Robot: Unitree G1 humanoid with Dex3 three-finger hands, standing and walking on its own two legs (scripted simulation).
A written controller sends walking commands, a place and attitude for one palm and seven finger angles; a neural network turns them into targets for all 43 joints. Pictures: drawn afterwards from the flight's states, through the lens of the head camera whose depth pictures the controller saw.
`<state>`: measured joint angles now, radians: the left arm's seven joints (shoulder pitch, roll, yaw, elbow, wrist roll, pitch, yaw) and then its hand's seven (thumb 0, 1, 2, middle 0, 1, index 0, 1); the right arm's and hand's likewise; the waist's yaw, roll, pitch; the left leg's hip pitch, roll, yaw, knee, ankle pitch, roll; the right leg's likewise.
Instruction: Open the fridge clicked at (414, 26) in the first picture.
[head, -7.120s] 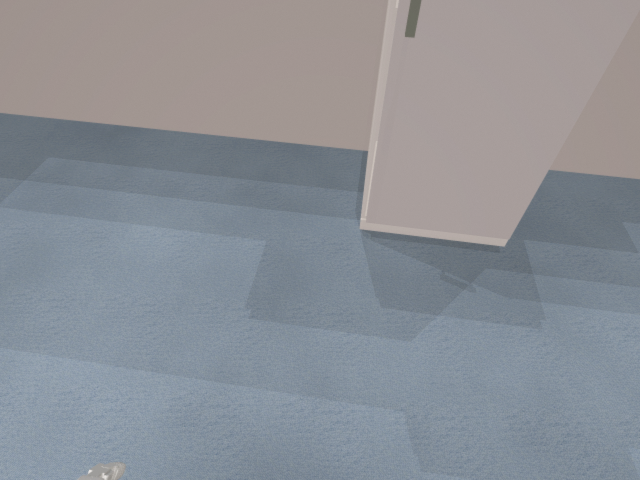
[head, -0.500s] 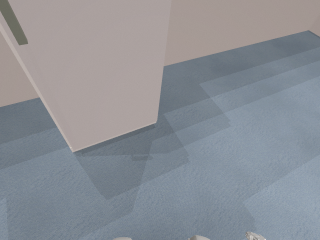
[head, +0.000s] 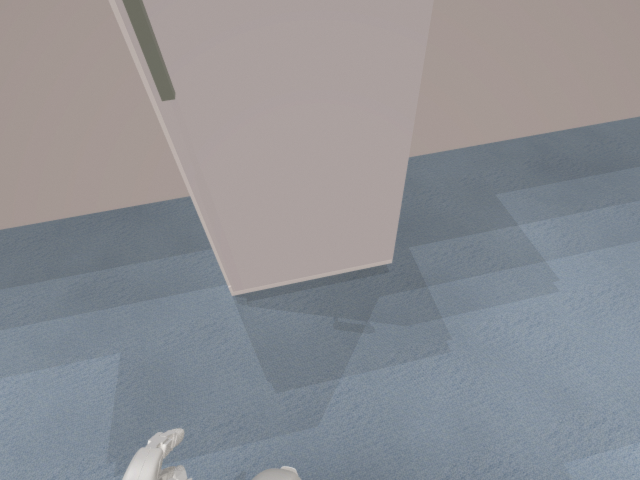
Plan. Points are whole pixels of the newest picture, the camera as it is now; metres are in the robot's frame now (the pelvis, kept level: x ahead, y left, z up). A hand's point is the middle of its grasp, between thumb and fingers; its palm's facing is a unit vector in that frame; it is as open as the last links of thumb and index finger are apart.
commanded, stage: turn to face it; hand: left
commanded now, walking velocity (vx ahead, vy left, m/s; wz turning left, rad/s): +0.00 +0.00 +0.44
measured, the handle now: (135, 0) +0.78 +0.31 +0.26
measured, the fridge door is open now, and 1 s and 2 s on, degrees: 0 0 0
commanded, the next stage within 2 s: take the last steps up to it in 0.28 s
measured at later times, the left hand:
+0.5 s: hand out of the picture -0.06 +0.26 -0.17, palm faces +0.25 -0.94 -0.24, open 7.4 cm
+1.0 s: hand out of the picture +0.01 +0.18 -0.15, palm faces +0.31 -0.93 -0.20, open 7.3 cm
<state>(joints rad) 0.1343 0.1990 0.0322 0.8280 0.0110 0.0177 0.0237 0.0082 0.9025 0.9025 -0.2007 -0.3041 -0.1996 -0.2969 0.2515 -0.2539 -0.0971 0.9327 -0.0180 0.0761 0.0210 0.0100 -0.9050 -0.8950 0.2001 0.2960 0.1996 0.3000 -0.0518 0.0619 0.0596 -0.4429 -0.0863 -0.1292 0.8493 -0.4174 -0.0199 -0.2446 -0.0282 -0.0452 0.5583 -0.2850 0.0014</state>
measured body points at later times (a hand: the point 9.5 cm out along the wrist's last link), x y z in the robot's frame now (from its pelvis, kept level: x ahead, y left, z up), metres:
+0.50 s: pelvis -0.02 +0.05 +0.01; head -0.01 +0.08 +0.46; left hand -0.07 +0.31 -0.15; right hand +0.13 -0.17 -0.12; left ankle -0.05 +0.14 -0.73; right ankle -0.02 -0.11 -0.66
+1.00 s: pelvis +0.07 +0.02 +0.01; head +0.07 +0.01 +0.46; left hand -0.01 +0.23 -0.14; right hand +0.12 -0.21 -0.15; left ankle +0.05 +0.17 -0.66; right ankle +0.06 -0.07 -0.73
